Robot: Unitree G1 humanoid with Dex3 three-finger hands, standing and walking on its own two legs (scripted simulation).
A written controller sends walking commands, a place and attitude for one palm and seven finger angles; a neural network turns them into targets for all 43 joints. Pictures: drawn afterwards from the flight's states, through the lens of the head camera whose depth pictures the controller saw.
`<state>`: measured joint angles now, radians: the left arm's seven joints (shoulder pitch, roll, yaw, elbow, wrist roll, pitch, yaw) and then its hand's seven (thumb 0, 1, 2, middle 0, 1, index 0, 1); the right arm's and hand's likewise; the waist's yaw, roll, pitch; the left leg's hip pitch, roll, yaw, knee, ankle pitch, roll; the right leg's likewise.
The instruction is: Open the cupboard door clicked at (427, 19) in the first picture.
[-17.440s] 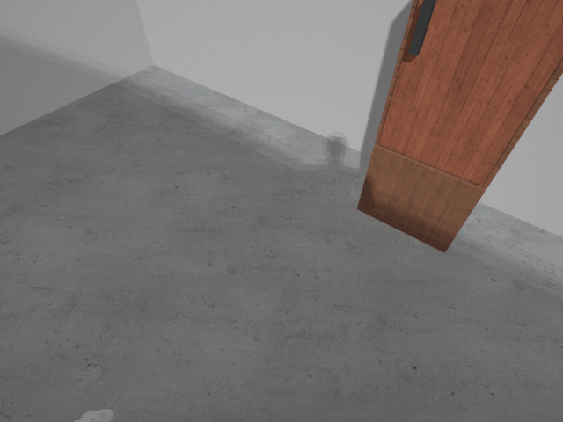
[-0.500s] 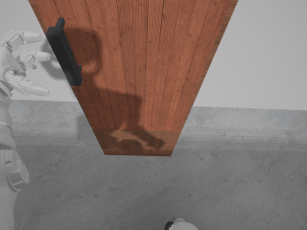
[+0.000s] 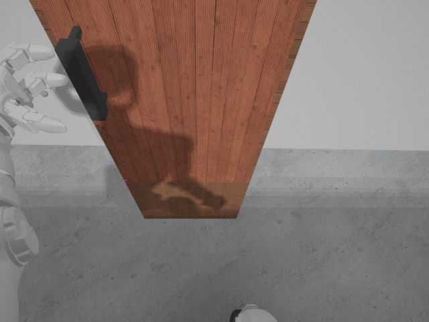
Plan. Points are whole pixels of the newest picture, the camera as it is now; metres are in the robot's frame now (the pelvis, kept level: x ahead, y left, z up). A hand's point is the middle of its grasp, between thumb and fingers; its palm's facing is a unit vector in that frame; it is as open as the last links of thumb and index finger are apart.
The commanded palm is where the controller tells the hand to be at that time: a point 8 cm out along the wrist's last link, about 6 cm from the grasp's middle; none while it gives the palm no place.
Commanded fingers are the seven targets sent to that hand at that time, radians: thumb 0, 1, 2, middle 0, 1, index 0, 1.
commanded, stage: move the hooked fingers beside the handle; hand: left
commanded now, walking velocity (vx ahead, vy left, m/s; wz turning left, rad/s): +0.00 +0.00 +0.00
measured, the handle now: (89, 76) +0.52 +0.20 +0.14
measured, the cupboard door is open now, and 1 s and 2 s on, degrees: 0 0 0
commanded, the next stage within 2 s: slide the fingers in behind the handle in 0.10 s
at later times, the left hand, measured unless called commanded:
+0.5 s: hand (61, 94) +0.47 +0.23 +0.14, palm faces -0.08 -1.00 +0.00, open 14.0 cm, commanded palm +0.46 +0.28 +0.14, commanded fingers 0.00 -0.50 0.30 -0.30 -1.20 -0.30 -1.20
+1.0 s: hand (86, 95) +0.47 +0.19 +0.14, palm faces -0.06 -1.00 +0.00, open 13.9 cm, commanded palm +0.45 +0.24 +0.14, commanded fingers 0.00 -0.50 0.30 -0.30 -1.20 -0.30 -1.20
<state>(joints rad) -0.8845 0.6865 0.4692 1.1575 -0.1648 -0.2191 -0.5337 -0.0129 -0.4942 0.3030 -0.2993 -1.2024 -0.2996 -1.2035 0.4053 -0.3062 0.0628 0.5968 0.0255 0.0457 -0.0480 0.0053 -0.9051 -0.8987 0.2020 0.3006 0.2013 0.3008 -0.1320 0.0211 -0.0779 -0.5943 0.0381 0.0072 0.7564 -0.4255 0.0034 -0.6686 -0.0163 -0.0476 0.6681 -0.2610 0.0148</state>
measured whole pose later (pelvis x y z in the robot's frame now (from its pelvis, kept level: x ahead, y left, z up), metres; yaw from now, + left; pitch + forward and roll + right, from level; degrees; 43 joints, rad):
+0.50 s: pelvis +0.00 +0.00 +0.00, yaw +0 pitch +15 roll -2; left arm -0.89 0.62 0.42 1.12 -0.17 -0.22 -0.49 -0.01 -0.50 0.30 -0.30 -1.20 -0.30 -1.20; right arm 0.39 -0.30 0.06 0.60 0.02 0.03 -0.05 0.01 -0.91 -0.90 0.20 0.30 0.20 0.30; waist -0.13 0.02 -0.08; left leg -0.59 0.04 0.00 0.75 -0.42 0.00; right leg -0.66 -0.02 -0.05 0.67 -0.26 0.01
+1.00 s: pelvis +0.00 -0.01 +0.00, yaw +1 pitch +13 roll -1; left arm -0.87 0.50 0.36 1.09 -0.16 -0.23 -0.38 -0.01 -0.49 0.30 -0.30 -1.21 -0.30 -1.22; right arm 0.38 -0.29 0.05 0.62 0.02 0.01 -0.04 0.01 -0.91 -0.90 0.20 0.30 0.20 0.30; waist -0.11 0.03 -0.08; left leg -0.54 0.03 0.00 0.73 -0.41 0.00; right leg -0.62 -0.02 -0.05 0.66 -0.26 0.01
